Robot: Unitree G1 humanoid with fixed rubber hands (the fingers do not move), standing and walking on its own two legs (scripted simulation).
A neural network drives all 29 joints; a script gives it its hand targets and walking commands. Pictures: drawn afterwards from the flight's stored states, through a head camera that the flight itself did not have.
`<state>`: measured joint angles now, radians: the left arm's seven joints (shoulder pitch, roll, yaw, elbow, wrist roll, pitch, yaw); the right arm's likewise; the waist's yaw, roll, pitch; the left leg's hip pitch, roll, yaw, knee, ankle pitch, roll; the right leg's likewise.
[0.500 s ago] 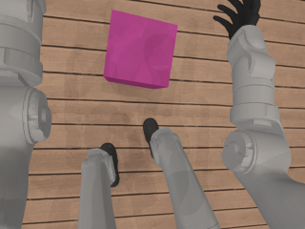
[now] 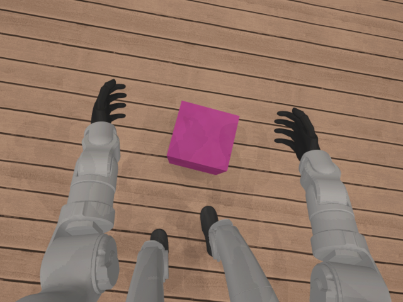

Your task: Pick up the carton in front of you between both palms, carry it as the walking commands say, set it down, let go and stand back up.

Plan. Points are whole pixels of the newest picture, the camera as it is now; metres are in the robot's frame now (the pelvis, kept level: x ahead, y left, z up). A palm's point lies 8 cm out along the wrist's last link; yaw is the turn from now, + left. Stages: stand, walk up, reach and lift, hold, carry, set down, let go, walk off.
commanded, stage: let go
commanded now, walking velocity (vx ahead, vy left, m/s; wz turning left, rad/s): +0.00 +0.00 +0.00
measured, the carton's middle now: (200, 142) +0.48 -0.12 -0.57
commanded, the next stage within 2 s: stand in 1.22 s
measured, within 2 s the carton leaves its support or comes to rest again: neither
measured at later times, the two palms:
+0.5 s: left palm (53, 199) +0.33 +0.18 -0.02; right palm (352, 233) +0.20 -0.25 +0.00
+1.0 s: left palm out of the picture +0.25 +0.25 +0.01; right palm (337, 222) +0.23 -0.22 +0.02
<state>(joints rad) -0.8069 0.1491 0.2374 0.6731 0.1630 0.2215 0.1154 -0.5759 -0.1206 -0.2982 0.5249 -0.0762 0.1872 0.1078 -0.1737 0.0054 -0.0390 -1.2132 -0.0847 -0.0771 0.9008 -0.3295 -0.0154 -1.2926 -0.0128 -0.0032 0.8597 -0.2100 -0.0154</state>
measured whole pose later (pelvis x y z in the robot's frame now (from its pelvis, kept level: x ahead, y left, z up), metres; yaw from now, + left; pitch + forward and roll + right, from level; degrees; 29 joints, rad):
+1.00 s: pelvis +0.07 +0.03 +0.07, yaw -5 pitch -3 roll -1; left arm 0.24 0.21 0.01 0.46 -0.02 0.08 -0.01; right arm 0.20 -0.23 -0.04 0.40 -0.01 0.18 0.03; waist 0.01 0.03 0.04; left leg -0.08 -0.04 -0.03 0.47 -0.35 0.04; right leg -0.18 0.02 0.06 0.45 -0.22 0.02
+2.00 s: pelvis +0.09 -0.01 +0.07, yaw -2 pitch -1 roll +0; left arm 0.16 0.33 0.05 0.86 0.03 0.00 0.01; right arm 0.18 -0.37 -0.02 0.81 -0.03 -0.01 -0.03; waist 0.01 0.05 0.00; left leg -0.07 -0.01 -0.08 0.42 -0.34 -0.01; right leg -0.19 0.04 0.00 0.48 -0.26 -0.04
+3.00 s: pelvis +0.06 -0.01 +0.08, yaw -4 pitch -3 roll +0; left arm 0.11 0.37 0.02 1.04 0.01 -0.01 0.01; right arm 0.15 -0.39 -0.01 1.00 -0.02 -0.02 -0.02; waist 0.01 0.03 0.02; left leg -0.03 -0.01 -0.06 0.33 -0.25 -0.01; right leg -0.16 0.04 0.04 0.37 -0.16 -0.02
